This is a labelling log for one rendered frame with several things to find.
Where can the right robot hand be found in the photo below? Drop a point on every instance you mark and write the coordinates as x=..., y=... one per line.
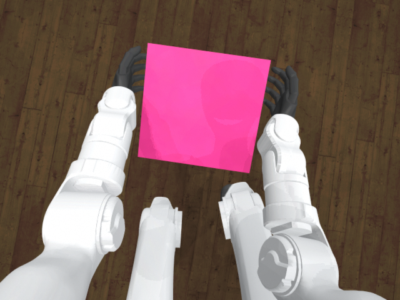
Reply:
x=287, y=101

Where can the left robot forearm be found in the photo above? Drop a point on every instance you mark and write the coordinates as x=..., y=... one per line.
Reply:
x=100, y=165

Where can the right robot upper arm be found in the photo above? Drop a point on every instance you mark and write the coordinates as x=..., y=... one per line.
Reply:
x=298, y=268

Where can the left robot hand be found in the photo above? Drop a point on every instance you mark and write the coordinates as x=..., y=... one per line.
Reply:
x=124, y=75

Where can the robot right foot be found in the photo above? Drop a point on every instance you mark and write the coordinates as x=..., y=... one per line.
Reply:
x=224, y=190

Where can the right robot forearm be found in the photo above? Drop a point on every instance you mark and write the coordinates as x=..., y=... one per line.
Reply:
x=288, y=204

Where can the left robot upper arm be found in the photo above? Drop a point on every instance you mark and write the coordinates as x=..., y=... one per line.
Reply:
x=80, y=228

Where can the robot right thigh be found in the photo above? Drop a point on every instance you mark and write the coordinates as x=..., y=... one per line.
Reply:
x=243, y=224

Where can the carton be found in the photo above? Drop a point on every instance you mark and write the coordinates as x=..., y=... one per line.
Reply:
x=201, y=108

